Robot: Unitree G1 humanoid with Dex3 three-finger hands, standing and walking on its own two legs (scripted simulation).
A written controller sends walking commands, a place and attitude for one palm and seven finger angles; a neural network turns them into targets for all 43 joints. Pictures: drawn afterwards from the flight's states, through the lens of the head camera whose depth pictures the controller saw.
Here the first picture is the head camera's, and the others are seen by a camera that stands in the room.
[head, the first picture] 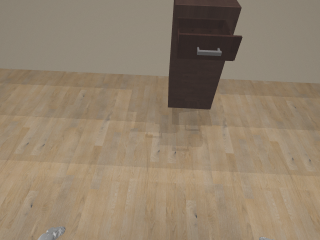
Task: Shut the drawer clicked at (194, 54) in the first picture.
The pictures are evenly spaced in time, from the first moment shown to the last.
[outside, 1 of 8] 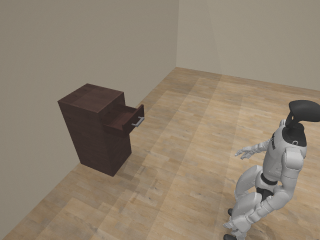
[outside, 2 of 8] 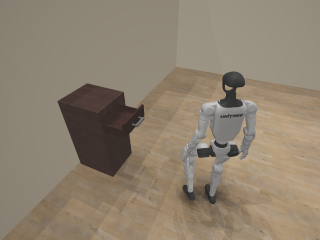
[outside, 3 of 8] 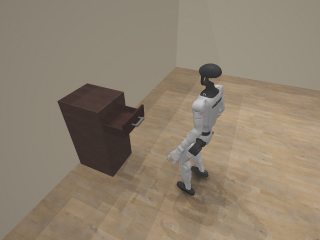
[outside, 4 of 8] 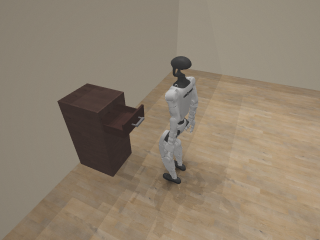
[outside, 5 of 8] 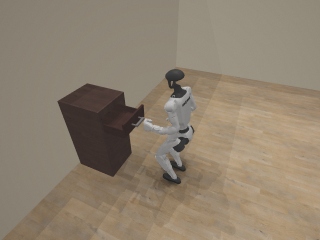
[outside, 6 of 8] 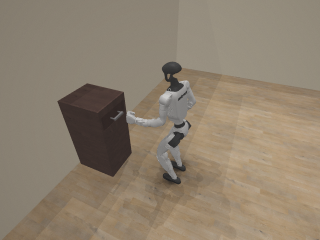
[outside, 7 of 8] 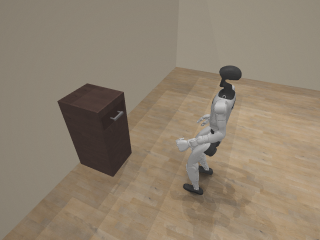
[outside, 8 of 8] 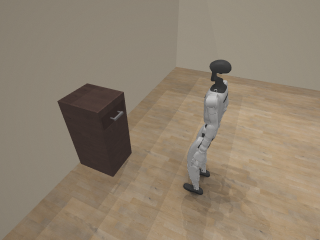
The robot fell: no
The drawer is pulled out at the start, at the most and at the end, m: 0.23 0.23 0.00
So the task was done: yes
